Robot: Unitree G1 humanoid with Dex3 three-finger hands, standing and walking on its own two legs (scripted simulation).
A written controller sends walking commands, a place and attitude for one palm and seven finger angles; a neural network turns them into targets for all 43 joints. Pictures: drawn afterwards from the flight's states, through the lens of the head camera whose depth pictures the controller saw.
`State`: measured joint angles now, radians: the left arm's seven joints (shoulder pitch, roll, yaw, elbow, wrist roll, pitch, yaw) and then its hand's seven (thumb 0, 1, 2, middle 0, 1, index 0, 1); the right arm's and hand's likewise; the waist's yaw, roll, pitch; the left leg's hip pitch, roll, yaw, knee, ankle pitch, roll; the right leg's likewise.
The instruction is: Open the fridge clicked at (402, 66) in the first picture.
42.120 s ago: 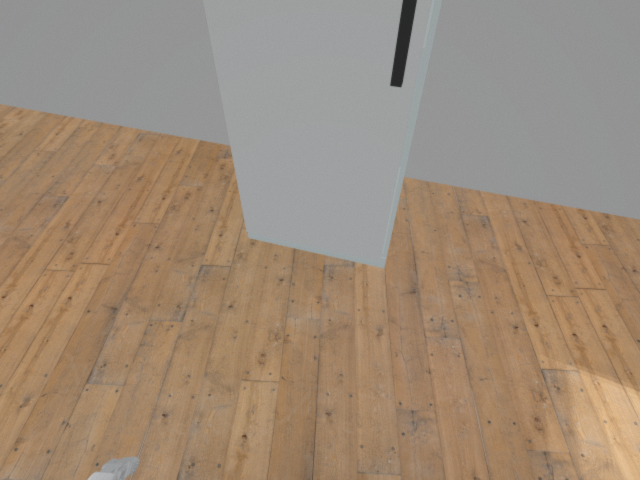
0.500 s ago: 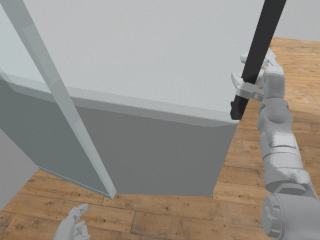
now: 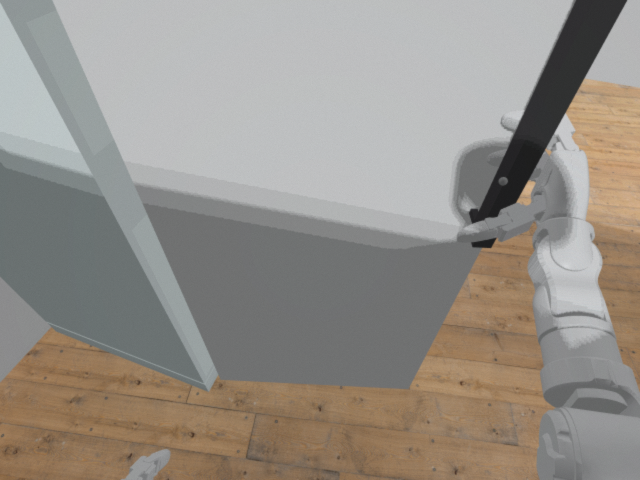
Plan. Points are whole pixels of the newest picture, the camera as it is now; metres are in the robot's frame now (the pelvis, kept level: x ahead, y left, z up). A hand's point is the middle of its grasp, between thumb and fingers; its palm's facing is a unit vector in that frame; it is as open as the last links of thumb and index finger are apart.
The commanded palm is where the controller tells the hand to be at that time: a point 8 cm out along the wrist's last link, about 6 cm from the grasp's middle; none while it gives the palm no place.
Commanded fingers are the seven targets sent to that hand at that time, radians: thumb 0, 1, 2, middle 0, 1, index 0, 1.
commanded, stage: slip the hand off the handle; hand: right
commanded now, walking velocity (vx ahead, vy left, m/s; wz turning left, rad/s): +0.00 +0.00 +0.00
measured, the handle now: (521, 135) +0.47 -0.18 +0.22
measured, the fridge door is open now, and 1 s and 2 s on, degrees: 73 72 72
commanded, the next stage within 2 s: draw the hand back to the body in 1.66 s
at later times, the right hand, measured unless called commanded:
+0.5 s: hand (565, 191) +0.42 -0.24 +0.18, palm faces +0.15 +0.98 -0.15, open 14.7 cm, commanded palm +0.39 -0.28 +0.18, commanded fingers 0.00 0.55 -0.20 0.25 1.15 0.25 1.15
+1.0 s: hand (600, 246) +0.35 -0.25 +0.17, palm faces +0.17 +0.98 -0.13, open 14.7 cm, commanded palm +0.32 -0.29 +0.18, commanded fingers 0.00 0.55 -0.20 0.25 1.15 0.25 1.15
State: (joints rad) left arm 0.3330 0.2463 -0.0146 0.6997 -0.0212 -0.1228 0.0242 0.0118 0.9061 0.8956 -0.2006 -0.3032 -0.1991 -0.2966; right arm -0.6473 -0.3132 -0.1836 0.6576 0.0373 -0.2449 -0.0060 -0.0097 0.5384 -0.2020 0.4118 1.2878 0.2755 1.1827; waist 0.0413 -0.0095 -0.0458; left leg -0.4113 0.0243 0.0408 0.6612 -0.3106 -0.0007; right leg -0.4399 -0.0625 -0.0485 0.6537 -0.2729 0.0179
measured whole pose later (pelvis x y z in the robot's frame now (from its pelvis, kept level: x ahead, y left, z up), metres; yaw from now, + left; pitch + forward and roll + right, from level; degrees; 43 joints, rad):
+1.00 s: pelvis +0.02 -0.02 +0.00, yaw +0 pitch +2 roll +1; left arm 0.28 0.24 -0.03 0.60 -0.04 -0.09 0.05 0.01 0.91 0.90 -0.20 -0.30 -0.20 -0.30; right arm -0.20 -0.33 -0.30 0.19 0.16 -0.18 0.16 -0.01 0.55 -0.19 0.25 1.15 0.26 1.15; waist -0.03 -0.02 -0.06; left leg -0.33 0.04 0.03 0.63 -0.34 -0.03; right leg -0.37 -0.05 -0.06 0.67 -0.32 0.00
